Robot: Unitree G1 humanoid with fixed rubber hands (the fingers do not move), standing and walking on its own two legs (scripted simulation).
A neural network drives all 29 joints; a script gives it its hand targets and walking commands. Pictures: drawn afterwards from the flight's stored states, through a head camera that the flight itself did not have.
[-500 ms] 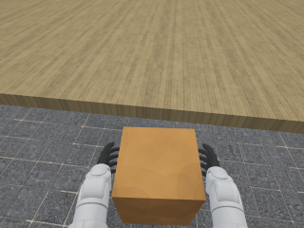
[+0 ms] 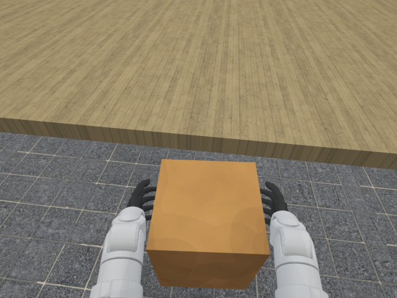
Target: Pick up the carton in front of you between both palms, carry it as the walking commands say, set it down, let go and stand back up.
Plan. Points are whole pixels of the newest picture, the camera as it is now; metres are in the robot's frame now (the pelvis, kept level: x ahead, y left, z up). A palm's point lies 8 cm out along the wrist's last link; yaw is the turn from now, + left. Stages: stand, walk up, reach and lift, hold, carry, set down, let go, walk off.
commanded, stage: reach and lift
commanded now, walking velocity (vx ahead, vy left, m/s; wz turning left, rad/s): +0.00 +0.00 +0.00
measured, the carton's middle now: (205, 227) +0.31 +0.00 -0.05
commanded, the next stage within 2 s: hold in 0.50 s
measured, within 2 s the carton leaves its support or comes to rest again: neither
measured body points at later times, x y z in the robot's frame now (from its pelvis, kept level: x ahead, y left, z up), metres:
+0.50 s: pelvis +0.01 +0.00 +0.00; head -0.02 +0.00 +0.45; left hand +0.31 +0.15 +0.03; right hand +0.32 -0.15 +0.03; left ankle +0.03 +0.13 -0.74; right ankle +0.02 -0.13 -0.74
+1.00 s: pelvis +0.00 +0.00 +0.00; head -0.04 +0.00 +0.45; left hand +0.30 +0.15 +0.04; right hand +0.30 -0.15 +0.05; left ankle +0.03 +0.13 -0.74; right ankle +0.02 -0.13 -0.74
